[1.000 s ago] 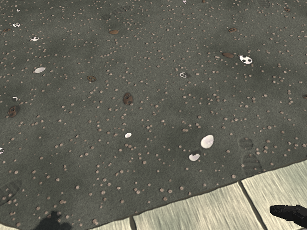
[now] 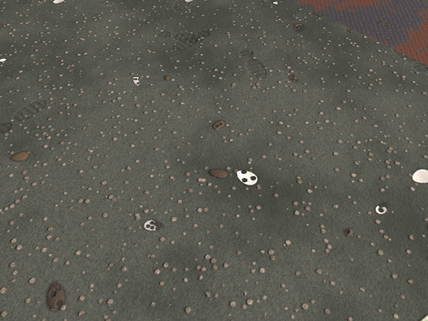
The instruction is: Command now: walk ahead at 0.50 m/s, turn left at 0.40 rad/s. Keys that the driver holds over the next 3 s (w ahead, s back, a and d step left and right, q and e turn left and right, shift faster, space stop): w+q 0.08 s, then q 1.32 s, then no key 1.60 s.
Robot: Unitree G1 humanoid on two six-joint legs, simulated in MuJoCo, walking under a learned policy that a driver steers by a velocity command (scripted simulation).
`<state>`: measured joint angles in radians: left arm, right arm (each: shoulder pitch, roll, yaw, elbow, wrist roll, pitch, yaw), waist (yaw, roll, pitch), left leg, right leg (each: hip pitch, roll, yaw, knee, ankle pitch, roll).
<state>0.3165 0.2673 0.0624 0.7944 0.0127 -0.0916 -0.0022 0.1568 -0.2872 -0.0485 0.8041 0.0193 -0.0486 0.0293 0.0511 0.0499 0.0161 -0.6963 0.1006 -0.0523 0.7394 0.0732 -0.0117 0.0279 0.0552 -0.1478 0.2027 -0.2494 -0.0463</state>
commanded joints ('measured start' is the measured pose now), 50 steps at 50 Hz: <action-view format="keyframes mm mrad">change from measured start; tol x32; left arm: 1 -3 163 43 -33 -12 -2 10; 50 -215 207 61 -134 -37 98 33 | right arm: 1 -125 -36 1 -105 -1 -15 20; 10 243 -276 -86 -144 -23 -8 3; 50 71 -109 -65 -244 -1 117 -14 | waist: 1 24 -75 81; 10 -143 112 -535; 15 -39 -32 -125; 50 -69 -232 -112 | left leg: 1 -6 -3 31 -92 19 26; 7 346 -167 166 -181 -149 129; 10 1126 282 -683 -264 431 483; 17 443 71 -229 -395 444 317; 30 474 -26 -401 -236 -15 165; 33 105 -249 -109 256 -787 7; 37 67 -140 -74 506 -563 -79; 50 432 -105 125 -207 -311 11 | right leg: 1 -22 -306 37 -70 350 -122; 7 38 -276 -43 443 1034 -25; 8 -156 -219 -46 718 780 35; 9 -609 -15 2 1121 -317 121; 10 -673 28 243 1287 -445 120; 29 -427 -18 260 349 32 117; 33 -83 -491 736 143 650 -224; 50 -192 -350 179 224 311 -107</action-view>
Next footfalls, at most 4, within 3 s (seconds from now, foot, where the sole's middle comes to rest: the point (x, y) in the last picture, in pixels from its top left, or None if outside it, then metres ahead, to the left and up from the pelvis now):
0.16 left None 0.27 0.13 -0.78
0.62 right None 0.41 -0.05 -0.78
1.04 left None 0.23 0.16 -0.78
1.50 right None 0.40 0.01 -0.78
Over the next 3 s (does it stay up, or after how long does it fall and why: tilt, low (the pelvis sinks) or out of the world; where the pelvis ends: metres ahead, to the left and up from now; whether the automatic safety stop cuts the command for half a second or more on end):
stays up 0.25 0.06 0.00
